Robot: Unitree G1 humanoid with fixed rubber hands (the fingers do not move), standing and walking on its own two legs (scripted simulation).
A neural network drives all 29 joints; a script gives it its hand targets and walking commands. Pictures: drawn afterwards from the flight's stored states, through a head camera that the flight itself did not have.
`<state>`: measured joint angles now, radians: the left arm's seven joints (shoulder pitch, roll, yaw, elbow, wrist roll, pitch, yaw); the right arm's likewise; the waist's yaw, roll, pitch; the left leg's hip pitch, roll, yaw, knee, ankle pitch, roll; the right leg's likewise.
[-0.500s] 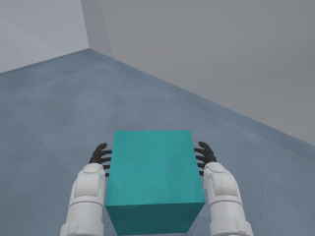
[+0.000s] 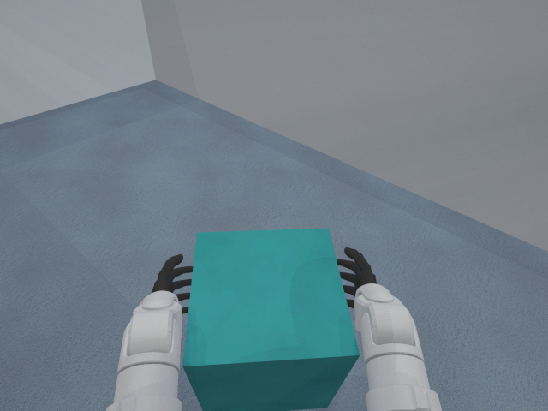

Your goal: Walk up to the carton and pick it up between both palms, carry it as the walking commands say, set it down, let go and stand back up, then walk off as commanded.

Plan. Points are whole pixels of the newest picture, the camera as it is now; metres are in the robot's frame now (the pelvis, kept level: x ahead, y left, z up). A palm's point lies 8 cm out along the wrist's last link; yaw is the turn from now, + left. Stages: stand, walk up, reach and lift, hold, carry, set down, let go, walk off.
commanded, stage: reach and lift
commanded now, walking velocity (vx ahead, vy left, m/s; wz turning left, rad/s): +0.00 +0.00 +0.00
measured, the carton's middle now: (265, 325) +0.30 +0.00 -0.03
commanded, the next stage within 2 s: hold in 0.46 s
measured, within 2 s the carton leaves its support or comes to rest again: neither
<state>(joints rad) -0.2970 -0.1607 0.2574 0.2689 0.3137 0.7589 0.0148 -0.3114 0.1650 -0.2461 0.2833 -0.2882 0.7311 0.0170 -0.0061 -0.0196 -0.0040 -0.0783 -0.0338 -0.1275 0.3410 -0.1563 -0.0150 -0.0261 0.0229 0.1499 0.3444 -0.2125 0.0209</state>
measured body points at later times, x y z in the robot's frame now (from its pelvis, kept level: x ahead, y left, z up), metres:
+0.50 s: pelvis +0.00 +0.00 +0.00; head -0.05 +0.00 +0.45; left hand +0.29 +0.15 +0.04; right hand +0.30 -0.15 +0.04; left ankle +0.03 +0.13 -0.75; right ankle +0.00 -0.14 -0.75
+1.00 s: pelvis -0.01 +0.00 +0.00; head -0.06 +0.01 +0.45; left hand +0.29 +0.15 +0.04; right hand +0.29 -0.15 +0.05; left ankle +0.03 +0.13 -0.75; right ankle +0.00 -0.14 -0.75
